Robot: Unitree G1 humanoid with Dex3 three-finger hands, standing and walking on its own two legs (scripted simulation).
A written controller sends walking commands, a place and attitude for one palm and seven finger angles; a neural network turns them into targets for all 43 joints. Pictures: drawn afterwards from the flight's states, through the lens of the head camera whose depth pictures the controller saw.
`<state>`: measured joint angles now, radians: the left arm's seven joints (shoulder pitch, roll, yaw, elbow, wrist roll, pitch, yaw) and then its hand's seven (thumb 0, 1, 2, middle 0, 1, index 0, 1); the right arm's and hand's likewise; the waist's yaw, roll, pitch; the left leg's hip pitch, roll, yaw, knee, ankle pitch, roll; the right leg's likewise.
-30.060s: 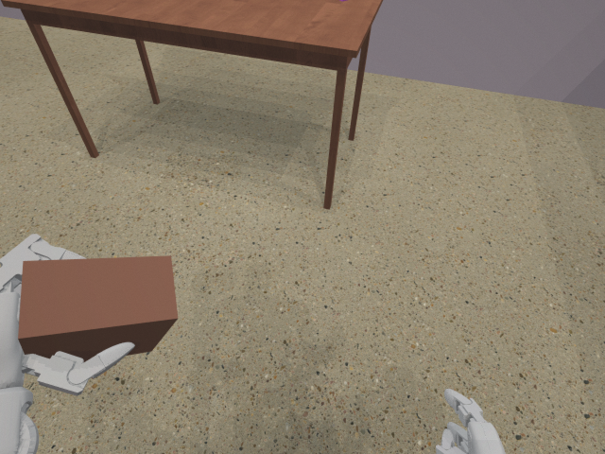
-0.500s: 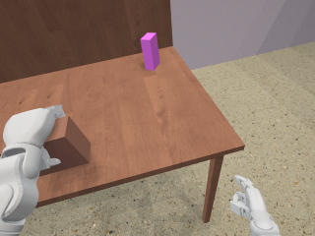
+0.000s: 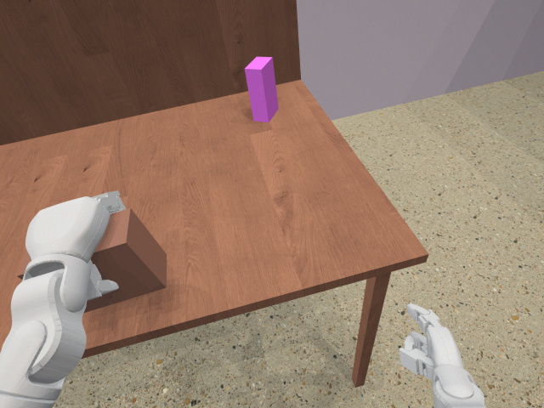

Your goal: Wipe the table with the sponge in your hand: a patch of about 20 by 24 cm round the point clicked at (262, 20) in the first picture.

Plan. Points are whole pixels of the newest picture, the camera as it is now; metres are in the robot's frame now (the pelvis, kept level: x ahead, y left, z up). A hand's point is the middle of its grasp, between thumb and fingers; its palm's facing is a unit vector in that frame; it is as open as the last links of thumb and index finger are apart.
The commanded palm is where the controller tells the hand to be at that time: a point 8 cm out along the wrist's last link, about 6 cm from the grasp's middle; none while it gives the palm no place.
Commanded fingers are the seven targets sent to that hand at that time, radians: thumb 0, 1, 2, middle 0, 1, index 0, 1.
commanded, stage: move the sponge above the wiping area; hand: left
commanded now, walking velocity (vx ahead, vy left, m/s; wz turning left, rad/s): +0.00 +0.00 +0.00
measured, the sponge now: (109, 270) +0.24 +0.29 +0.10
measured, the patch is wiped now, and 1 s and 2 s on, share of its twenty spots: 0.00 0.00 0.00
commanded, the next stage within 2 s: none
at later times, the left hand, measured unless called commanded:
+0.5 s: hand (127, 249) +0.26 +0.26 +0.13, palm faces +0.07 -0.08 -0.99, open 10.3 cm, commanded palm +0.22 +0.25 +0.20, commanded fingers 0.00 0.10 1.30 -1.20 -1.60 -1.20 -1.60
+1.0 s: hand (123, 252) +0.26 +0.26 +0.13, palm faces +0.08 -0.06 -1.00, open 10.3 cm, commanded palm +0.23 +0.26 +0.20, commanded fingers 0.00 0.10 1.30 -1.20 -1.60 -1.20 -1.60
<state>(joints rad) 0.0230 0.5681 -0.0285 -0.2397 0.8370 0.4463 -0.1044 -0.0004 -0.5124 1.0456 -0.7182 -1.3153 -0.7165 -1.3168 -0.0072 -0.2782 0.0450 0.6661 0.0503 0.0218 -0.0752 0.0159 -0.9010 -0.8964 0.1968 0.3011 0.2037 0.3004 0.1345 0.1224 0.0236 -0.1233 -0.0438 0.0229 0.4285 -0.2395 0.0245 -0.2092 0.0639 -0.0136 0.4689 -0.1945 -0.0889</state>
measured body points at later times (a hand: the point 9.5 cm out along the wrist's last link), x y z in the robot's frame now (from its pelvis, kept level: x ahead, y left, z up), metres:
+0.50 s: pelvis +0.01 +0.00 +0.00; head +0.00 -0.06 +0.45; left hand +0.25 +0.26 +0.19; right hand +0.27 -0.19 -0.08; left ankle +0.00 +0.11 -0.74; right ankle +0.04 -0.06 -0.74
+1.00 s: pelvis +0.01 -0.01 +0.00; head +0.00 -0.06 +0.45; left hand +0.25 +0.26 +0.18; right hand +0.26 -0.22 -0.08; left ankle +0.00 +0.11 -0.74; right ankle +0.04 -0.06 -0.74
